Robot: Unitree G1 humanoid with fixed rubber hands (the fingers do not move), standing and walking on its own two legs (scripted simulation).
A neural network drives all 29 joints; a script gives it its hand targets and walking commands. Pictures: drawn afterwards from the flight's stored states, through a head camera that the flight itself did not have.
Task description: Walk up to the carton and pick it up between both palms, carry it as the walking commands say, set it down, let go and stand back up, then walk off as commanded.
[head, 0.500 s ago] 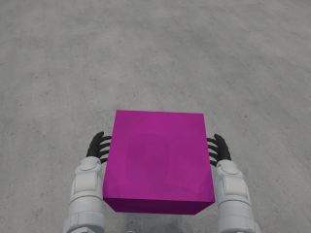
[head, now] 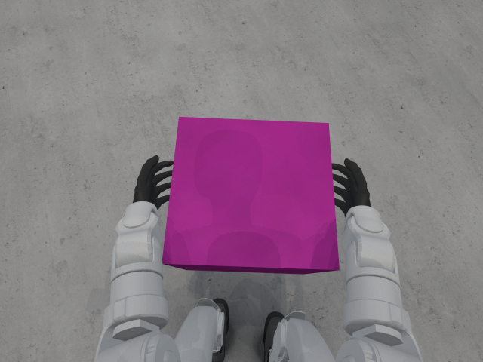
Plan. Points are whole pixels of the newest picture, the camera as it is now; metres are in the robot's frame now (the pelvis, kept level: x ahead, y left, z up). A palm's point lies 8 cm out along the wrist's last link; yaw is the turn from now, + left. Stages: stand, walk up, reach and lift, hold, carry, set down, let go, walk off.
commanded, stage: set down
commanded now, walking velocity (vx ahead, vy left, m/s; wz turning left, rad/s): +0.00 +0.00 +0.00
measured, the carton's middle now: (249, 205) +0.40 +0.03 -0.14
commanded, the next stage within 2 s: none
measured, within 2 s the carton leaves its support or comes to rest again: neither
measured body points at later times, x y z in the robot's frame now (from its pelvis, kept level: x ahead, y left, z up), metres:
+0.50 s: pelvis -0.02 +0.00 -0.08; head +0.19 +0.02 +0.31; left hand +0.40 +0.21 -0.15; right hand +0.43 -0.14 -0.14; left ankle +0.08 +0.10 -0.67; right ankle +0.06 -0.10 -0.67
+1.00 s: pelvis -0.02 -0.01 -0.16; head +0.23 +0.01 +0.21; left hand +0.42 +0.21 -0.24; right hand +0.46 -0.13 -0.24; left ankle +0.08 +0.10 -0.67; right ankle +0.06 -0.10 -0.67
